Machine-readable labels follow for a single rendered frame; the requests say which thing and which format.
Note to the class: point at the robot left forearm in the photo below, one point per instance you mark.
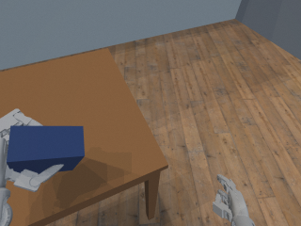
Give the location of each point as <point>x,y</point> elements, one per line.
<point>6,213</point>

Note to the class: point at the table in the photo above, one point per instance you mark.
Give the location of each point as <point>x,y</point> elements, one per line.
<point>120,150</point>

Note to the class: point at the sponge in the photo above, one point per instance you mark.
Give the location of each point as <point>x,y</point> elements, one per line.
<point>38,147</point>

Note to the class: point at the robot left hand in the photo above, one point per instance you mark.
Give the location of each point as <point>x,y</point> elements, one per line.
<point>26,179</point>

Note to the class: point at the robot right forearm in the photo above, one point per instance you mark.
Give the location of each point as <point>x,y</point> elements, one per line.
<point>241,220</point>

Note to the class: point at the robot right hand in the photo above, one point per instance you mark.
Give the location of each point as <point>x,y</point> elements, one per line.
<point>229,205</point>

